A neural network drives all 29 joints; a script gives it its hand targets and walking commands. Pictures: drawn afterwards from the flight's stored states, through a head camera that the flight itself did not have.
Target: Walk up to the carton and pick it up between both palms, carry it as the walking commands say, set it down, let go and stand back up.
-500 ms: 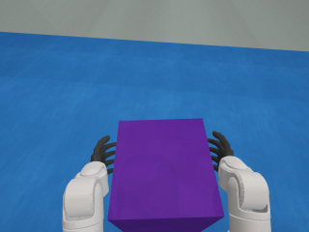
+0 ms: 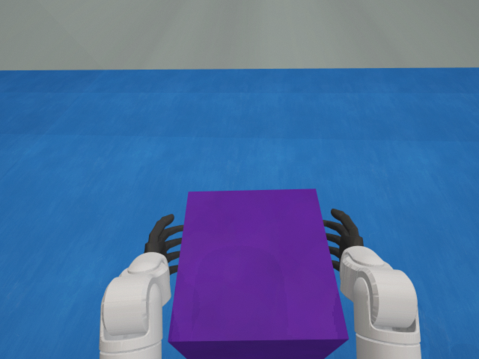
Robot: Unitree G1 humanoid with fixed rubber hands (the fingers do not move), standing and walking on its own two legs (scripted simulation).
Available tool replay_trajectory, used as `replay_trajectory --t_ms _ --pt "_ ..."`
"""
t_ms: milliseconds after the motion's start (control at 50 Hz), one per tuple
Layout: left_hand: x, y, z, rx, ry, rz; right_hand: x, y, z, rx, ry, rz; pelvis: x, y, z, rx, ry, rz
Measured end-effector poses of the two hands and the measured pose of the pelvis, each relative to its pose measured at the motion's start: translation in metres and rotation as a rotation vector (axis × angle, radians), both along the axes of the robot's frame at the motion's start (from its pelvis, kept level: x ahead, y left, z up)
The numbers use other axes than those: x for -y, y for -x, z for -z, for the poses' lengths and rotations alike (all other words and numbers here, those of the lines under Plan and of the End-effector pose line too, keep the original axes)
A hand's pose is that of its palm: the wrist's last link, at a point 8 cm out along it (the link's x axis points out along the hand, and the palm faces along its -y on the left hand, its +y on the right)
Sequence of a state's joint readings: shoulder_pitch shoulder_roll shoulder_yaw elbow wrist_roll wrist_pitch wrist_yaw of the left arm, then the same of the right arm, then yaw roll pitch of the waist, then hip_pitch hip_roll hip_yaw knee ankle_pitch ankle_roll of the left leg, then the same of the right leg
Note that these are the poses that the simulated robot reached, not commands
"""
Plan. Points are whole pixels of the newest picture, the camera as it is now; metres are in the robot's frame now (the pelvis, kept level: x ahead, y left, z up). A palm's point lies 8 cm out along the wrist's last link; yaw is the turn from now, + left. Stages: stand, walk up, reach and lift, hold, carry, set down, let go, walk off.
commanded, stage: carry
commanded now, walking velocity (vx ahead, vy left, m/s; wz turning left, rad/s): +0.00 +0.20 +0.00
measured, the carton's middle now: (253, 285) +0.26 -0.01 +0.01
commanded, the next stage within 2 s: none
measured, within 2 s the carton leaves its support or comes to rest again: neither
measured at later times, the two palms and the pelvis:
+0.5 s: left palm (64, 306) +0.21 +0.26 +0.08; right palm (272, 304) +0.21 -0.03 +0.07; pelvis -0.06 +0.12 -0.01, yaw -1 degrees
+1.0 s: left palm out of the picture +0.15 +0.41 +0.07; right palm (157, 340) +0.17 +0.12 +0.08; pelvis -0.11 +0.26 -0.01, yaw -1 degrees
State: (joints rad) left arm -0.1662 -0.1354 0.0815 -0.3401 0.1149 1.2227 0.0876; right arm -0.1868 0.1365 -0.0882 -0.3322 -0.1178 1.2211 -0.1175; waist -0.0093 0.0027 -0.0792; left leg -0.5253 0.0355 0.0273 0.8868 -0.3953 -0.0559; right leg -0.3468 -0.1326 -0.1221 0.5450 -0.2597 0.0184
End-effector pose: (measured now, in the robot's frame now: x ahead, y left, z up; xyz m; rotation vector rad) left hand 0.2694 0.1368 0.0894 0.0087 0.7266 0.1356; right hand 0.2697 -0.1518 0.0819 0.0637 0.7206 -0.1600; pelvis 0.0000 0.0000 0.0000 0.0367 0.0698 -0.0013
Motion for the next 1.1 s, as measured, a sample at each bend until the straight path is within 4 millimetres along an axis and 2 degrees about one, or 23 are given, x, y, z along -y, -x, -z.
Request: replay_trajectory --t_ms 60,120,220,320,440,540,620,700,780,880,980,1100 --pt "-0.026 0.004 0.001 0.018 0.016 -0.011 -0.025 0.0 -0.005 0.019 0.014 -0.007 -0.022 0.006 0.002 -0.007 -0.002 -0.01" --pt "-0.057 0.01 0.01 0.032 0.04 -0.027 -0.057 0.002 -0.003 0.031 0.036 -0.021 -0.048 0.012 0.011 -0.004 0.007 -0.017" --pt "-0.098 0.034 0.024 -0.03 0.073 -0.07 -0.099 0.016 0.006 -0.031 0.07 -0.07 -0.076 0.026 0.006 0.0 0.047 -0.007" --pt "-0.115 0.044 0.018 -0.01 0.072 -0.068 -0.115 0.028 0.003 -0.012 0.065 -0.063 -0.095 0.038 0.006 -0.007 0.046 0.0" --pt "-0.117 0.049 0.008 0.027 0.019 -0.02 -0.117 0.046 0.008 0.026 0.014 -0.016 -0.113 0.05 0.013 -0.002 0.026 0.017" --pt "-0.128 0.062 0.008 -0.026 -0.004 0.013 -0.128 0.068 0.011 -0.027 0.002 0.006 -0.131 0.06 0.003 0.011 0.01 0.011" --pt "-0.147 0.068 0.0 -0.011 -0.007 0.012 -0.147 0.072 0.003 -0.011 -0.006 0.01 -0.15 0.068 -0.001 0.005 -0.001 0.011" --pt "-0.177 0.073 -0.001 0.016 0.01 -0.001 -0.177 0.073 -0.004 0.016 0.007 0.003 -0.177 0.077 0.0 -0.004 -0.005 -0.001" --pt "-0.218 0.082 0.011 0.028 0.045 -0.024 -0.218 0.076 -0.002 0.026 0.04 -0.018 -0.21 0.085 0.01 0.0 0.005 -0.012" --pt "-0.257 0.105 0.024 -0.03 0.075 -0.066 -0.257 0.088 0.005 -0.03 0.072 -0.066 -0.236 0.098 0.006 0.002 0.046 -0.001" --pt "-0.272 0.114 0.017 -0.006 0.069 -0.063 -0.272 0.1 0.003 -0.007 0.061 -0.057 -0.253 0.11 0.007 -0.007 0.041 0.008" --pt "-0.273 0.12 0.008 0.019 0.012 -0.01 -0.273 0.121 0.009 0.019 0.009 -0.008 -0.271 0.122 0.012 0.003 0.025 0.022"
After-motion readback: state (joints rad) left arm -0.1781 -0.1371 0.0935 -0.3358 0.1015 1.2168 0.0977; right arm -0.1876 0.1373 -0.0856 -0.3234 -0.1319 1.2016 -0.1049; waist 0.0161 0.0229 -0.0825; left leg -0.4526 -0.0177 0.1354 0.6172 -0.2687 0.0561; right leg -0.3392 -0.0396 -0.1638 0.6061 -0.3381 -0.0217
